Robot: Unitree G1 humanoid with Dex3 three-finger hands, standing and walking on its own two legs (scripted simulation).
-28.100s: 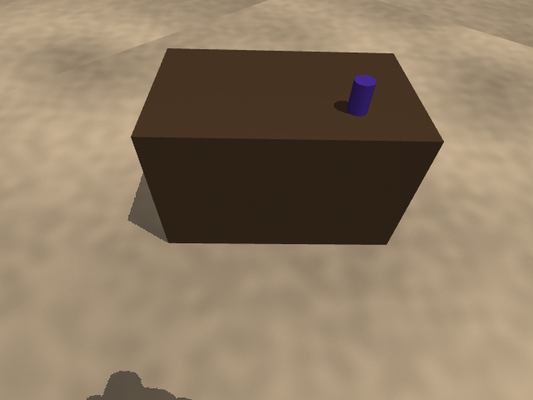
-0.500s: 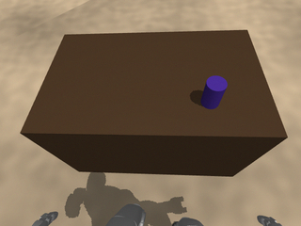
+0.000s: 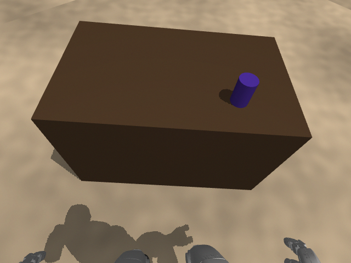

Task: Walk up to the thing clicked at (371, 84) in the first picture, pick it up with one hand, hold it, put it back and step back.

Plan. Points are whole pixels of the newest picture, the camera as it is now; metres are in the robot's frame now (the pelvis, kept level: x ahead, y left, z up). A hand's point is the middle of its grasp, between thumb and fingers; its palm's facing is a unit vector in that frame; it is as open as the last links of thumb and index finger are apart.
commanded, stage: step back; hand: right
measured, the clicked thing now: (243, 90) +0.69 -0.23 -0.11
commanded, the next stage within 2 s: none
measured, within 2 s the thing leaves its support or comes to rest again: neither
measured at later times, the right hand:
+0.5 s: hand out of the picture -0.08 -0.28 -0.17, palm faces -0.05 +0.91 -0.41, open 7.4 cm
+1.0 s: hand out of the picture -0.19 -0.29 -0.16, palm faces -0.01 +0.92 -0.38, open 7.4 cm
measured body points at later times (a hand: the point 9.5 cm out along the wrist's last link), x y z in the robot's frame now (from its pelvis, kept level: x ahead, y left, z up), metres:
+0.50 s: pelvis -0.15 +0.00 -0.02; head -0.08 +0.00 +0.42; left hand +0.00 +0.32 -0.11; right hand -0.08 -0.33 -0.14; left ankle -0.16 +0.13 -0.74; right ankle -0.09 -0.14 -0.73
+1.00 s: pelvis -0.30 -0.01 -0.01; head -0.24 -0.04 +0.44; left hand -0.21 +0.30 -0.11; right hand -0.19 -0.33 -0.13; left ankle -0.31 +0.13 -0.66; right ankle -0.28 -0.13 -0.73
